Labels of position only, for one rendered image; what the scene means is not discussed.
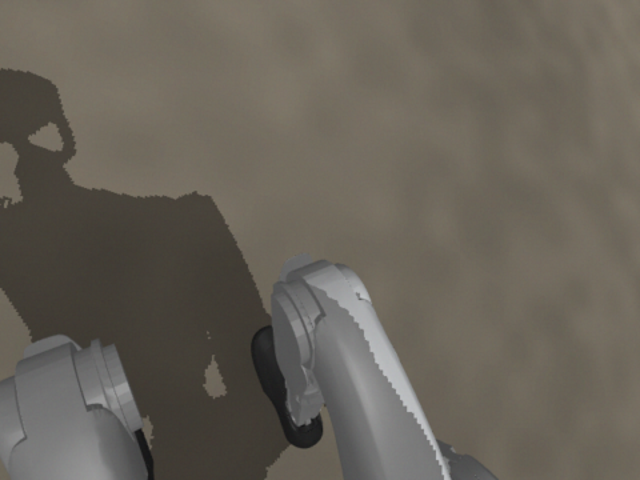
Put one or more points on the right robot foot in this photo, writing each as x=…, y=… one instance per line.
x=273, y=385

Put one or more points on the right robot hand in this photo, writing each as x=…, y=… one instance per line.
x=463, y=467

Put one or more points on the left robot foot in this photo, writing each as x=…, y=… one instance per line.
x=145, y=453

